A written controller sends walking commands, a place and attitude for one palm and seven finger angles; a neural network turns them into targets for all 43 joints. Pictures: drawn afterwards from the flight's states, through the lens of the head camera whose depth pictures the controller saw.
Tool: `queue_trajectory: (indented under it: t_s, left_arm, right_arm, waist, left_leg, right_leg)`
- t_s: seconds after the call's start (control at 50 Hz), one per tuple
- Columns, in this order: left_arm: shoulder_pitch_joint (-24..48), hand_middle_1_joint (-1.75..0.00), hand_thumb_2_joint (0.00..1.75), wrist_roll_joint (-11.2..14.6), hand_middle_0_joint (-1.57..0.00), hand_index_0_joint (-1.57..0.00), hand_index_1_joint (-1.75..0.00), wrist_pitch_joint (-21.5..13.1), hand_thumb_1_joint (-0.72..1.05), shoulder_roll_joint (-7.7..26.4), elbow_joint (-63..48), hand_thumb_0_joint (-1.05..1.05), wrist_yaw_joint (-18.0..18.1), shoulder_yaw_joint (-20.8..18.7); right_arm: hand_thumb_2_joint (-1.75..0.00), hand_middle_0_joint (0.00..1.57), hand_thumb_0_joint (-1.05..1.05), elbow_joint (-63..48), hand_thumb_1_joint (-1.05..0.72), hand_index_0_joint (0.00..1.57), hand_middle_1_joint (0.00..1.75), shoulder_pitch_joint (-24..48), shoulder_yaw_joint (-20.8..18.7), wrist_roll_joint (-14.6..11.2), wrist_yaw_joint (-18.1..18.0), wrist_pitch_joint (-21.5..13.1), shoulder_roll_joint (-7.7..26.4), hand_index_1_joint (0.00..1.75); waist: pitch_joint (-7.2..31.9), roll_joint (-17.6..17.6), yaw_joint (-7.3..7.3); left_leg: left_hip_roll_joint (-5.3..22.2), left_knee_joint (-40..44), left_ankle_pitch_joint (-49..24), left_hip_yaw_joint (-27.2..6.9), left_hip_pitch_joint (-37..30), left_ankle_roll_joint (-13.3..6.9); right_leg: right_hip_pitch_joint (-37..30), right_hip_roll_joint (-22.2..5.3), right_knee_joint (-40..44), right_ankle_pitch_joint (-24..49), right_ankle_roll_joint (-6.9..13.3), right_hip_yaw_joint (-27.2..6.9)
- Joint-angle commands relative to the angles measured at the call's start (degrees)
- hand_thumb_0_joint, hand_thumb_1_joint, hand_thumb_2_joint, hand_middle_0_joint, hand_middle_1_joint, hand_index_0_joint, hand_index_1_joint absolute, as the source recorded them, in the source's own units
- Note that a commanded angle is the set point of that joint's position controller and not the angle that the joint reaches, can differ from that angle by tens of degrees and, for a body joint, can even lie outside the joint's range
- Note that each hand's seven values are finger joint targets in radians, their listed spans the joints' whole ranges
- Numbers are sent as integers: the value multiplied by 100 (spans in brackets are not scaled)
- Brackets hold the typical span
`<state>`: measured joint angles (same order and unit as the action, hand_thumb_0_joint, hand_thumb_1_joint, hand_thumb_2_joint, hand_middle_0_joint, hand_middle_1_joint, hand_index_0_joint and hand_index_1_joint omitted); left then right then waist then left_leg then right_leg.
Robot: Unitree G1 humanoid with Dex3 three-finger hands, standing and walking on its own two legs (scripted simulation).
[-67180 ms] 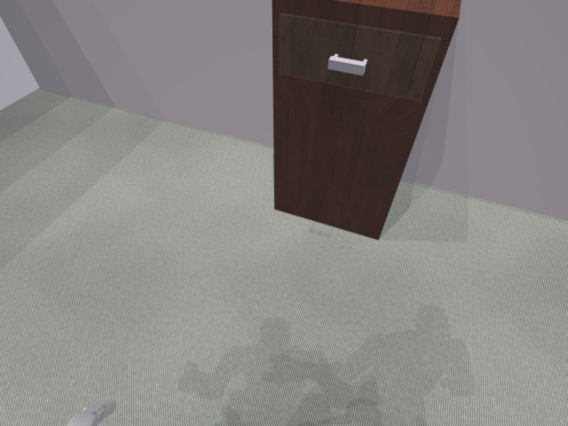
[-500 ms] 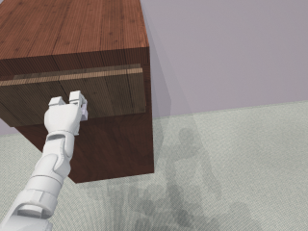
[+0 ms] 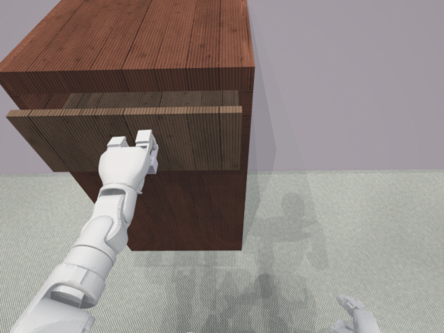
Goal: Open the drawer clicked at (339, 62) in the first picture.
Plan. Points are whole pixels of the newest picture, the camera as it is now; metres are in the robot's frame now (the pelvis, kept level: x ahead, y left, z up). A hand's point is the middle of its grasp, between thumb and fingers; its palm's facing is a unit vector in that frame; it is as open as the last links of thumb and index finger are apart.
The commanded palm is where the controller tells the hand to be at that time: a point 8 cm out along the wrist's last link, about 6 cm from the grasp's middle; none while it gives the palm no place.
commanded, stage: pull the drawer open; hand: left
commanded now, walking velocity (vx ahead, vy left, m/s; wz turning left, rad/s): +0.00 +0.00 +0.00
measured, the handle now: (132, 156) +0.45 +0.22 +0.04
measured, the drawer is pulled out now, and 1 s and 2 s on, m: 0.06 0.07 0.10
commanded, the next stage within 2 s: relax the arm and regain balance in 1.66 s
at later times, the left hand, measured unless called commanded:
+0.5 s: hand (135, 178) +0.39 +0.21 +0.04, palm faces +0.02 -0.04 -1.00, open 8.8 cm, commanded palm +0.37 +0.21 +0.07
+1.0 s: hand (135, 185) +0.38 +0.20 +0.03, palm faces +0.07 -0.09 -0.99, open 8.4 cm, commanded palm +0.32 +0.21 +0.07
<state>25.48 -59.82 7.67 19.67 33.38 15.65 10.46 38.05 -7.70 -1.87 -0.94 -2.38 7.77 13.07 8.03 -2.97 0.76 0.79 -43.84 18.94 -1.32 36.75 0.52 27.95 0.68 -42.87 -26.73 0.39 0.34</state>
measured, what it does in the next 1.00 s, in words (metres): stands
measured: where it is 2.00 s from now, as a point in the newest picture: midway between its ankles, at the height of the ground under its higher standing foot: outside the picture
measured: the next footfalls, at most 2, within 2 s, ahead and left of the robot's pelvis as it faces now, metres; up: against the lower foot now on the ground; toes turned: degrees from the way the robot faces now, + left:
none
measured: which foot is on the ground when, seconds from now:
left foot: down 0.00-1.00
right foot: down 0.00-1.00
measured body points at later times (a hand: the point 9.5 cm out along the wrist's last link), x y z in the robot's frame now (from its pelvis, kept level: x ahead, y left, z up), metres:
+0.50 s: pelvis -0.04 +0.00 -0.01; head +0.00 -0.01 +0.44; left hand +0.39 +0.21 +0.09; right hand -0.01 -0.28 -0.14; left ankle +0.02 +0.13 -0.71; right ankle -0.06 -0.12 -0.71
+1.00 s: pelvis -0.01 +0.02 +0.00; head +0.02 +0.01 +0.45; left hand +0.37 +0.21 +0.09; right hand +0.08 -0.24 -0.12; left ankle +0.02 +0.13 -0.71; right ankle -0.06 -0.12 -0.71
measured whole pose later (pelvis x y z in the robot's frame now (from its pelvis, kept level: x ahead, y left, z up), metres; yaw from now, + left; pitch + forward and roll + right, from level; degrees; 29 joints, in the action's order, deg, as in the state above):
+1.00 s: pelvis -0.01 +0.02 +0.00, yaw -4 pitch +12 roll -1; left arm 19.0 -58.7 9.4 19.4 29.0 19.3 7.7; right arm 36.9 -14.7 -2.4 -1.9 -0.8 6.9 12.8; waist 8.8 -2.8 -1.9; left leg 1.7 -43.5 18.7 2.2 36.6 -1.1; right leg 28.7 1.1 -41.6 -24.6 -1.1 -3.4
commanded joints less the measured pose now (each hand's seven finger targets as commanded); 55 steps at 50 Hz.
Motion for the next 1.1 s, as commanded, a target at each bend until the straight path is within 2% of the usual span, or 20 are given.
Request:
queue_trajectory:
  t_s: [0.0, 0.04, 0.08, 0.12, 0.14, 0.2, 0.28, 0.4, 0.48, 0.58, 0.6, 0.66, 0.7, 0.74, 0.8, 0.86, 0.9, 0.94, 1.02, 1.08]
  left_arm:
    - [1941, -135, 90, -43, -40, -40, -135, 47, 90, 1036, 111, 0, -151, -455]
    - [2154, -135, 90, -73, -40, -40, -135, -86, 90, 1225, 250, 0, -157, -549]
    - [2255, -135, 90, -76, -40, -40, -135, -178, 90, 1106, 428, 0, -164, -434]
    - [2513, -135, 90, -158, -40, -40, -135, -318, 90, 1362, 405, 0, -132, -580]
    - [2472, -135, 90, -134, -40, -40, -135, -341, 90, 1202, 547, 0, -106, -473]
    - [2606, -135, 90, -160, -40, -40, -135, -446, 90, 1384, 695, 0, -15, -638]
    - [2832, -135, 90, -154, -40, -40, -135, -496, 90, 1223, 844, 0, 138, -494]
    - [3010, -135, 90, -88, -40, -40, -135, -466, 90, 1792, 1164, 0, 249, -880]
    - [3174, -135, 90, -108, -40, -40, -135, -454, 90, 1590, 1310, 0, 307, -663]
    - [3397, -135, 90, -144, -40, -40, -135, -399, 90, 1529, 1448, 0, 395, -620]
    - [3243, -135, 90, -148, -40, -40, -135, -414, 90, 1599, 1381, 0, 400, -755]
    - [2502, -135, 90, -37, -40, -40, -135, -381, 90, 1262, 1207, 0, 379, -658]
    - [2072, -135, 90, 10, -40, -40, -135, -363, 90, 1333, 1111, 0, 349, -809]
    - [1651, -135, 90, 88, -40, -40, -135, -327, 90, 971, 751, 0, 325, -563]
    - [920, -135, 90, 134, -40, -40, -135, -204, 90, 946, 197, 0, 317, -653]
    - [386, -135, 90, 171, -40, -40, -135, -31, 90, 629, -474, 0, 302, -434]
    - [59, -135, 90, 138, -40, -40, -135, 92, 90, 684, -857, 0, 298, -509]
    - [-236, -135, 90, 133, -40, -40, -135, 235, 90, 367, -1294, 0, 284, -261]
    - [-923, -135, 90, 103, -40, -40, -135, 470, 90, 419, -2088, 0, 242, -325]
    - [1335, -135, 90, -146, -40, -40, -135, 644, 90, 527, -1723, 0, 256, -70]
  right_arm:
    - [-90, 20, 0, -451, -90, 20, 30, -424, -255, -2, -103, -51, 832, 30]
    - [-90, 20, 0, -478, -90, 20, 30, -455, -234, 7, -129, -36, 816, 30]
    - [-90, 20, 0, -483, -90, 20, 30, -502, -229, 1, -131, -34, 791, 30]
    - [-90, 20, 0, -473, -90, 20, 30, -555, -225, 0, -132, -27, 799, 30]
    - [-90, 20, 0, -479, -90, 20, 30, -614, -251, 4, -130, -33, 792, 30]
    - [-90, 20, 0, -427, -90, 20, 30, -725, -285, 1, -118, -53, 831, 30]
    - [-90, 20, 0, -382, -90, 20, 30, -858, -329, -20, -97, -128, 822, 30]
    - [-90, 20, 0, -295, -90, 20, 30, -986, -316, -52, -137, -231, 905, 30]
    - [-90, 20, 0, -300, -90, 20, 30, -1029, -295, -82, -131, -304, 880, 30]
    - [-90, 20, 0, -283, -90, 20, 30, -1102, -288, -74, -115, -386, 875, 30]
    - [-90, 20, 0, -279, -90, 20, 30, -1112, -311, -65, -99, -382, 888, 30]
    - [-90, 20, 0, -415, -90, 20, 30, -1000, -300, -59, -68, -399, 834, 30]
    - [-90, 20, 0, -462, -90, 20, 30, -925, -302, -63, -50, -379, 845, 30]
    - [-90, 20, 0, -579, -90, 20, 30, -786, -295, -90, -27, -373, 808, 30]
    - [-90, 20, 0, -716, -90, 20, 30, -604, -301, -103, 23, -358, 839, 30]
    - [-90, 20, 0, -836, -90, 20, 30, -447, -293, -115, 69, -335, 806, 30]
    - [-90, 20, 0, -871, -90, 20, 30, -356, -308, -109, 112, -313, 830, 30]
    - [-90, 20, 0, -936, -90, 20, 30, -273, -316, -108, 164, -312, 787, 30]
    - [-90, 20, 0, -1016, -90, 20, 30, -137, -311, -86, 255, -293, 761, 30]
    - [-90, 20, 0, -658, -90, 20, 30, -301, -292, -43, 165, -179, 819, 30]
  waist:
    - [1208, 688, -414]
    - [1189, 624, -384]
    - [1079, 513, -422]
    - [1172, 423, -412]
    - [1063, 395, -443]
    - [1060, 491, -470]
    - [1062, 406, -538]
    - [1108, 629, -505]
    - [891, 351, -550]
    - [983, 245, -577]
    - [1166, 322, -491]
    - [1435, 328, -298]
    - [1464, 402, -187]
    - [1382, 391, -147]
    - [1421, 383, 15]
    - [1339, 328, 6]
    - [1370, 317, 46]
    - [1355, 197, 7]
    - [1582, 64, 81]
    - [1175, -35, -436]
  left_leg:
    - [-246, 188, -1599, 319, -1588, -247]
    - [-265, 177, -1424, 327, -1442, -266]
    - [-276, 167, -1262, 334, -1346, -268]
    - [-267, 156, -1150, 329, -1252, -267]
    - [-269, 169, -1026, 314, -1212, -271]
    - [-247, 149, -807, 282, -1056, -280]
    - [-227, 180, -424, 280, -966, -302]
    - [-226, 217, -56, 302, -622, -333]
    - [-222, 292, 180, 294, -601, -317]
    - [-208, 318, 289, 278, -630, -306]
    - [-181, 343, 186, 248, -720, -296]
    - [-174, 375, -74, 317, -927, -286]
    - [-157, 409, -253, 315, -989, -276]
    - [-152, 460, -320, 345, -1097, -273]
    - [-123, 545, -672, 328, -1273, -247]
    - [-116, 555, -1095, 338, -1482, -238]
    - [-93, 566, -1424, 294, -1619, -217]
    - [-76, 529, -1811, 278, -1840, -215]
    - [-26, 399, -2900, 231, -2215, -184]
    - [-34, 281, -2745, 105, -2215, -149]
  right_leg:
    - [243, 233, 658, 2410, 88, 80]
    - [269, 207, 642, 2295, 83, 41]
    - [391, 198, 667, 2120, 82, 23]
    - [412, 186, 659, 1984, 75, -38]
    - [500, 205, 664, 1814, 98, 2]
    - [575, 217, 689, 1519, 103, -31]
    - [793, 229, 733, 1029, 99, -47]
    - [658, 214, 841, 613, 57, -164]
    - [949, 241, 818, 313, 77, -104]
    - [1073, 270, 760, 234, 86, -62]
    - [950, 285, 727, 320, 108, -30]
    - [709, 296, 704, 566, 112, -6]
    - [534, 319, 701, 734, 139, 23]
    - [506, 331, 722, 807, 133, 49]
    - [273, 365, 700, 1094, 182, 97]
    - [211, 395, 667, 1505, 179, 163]
    - [110, 421, 630, 1701, 201, 185]
    - [151, 433, 594, 1958, 189, 227]
    - [-27, 433, 485, 2552, 165, 240]
    - [607, 425, 468, 2378, 152, 261]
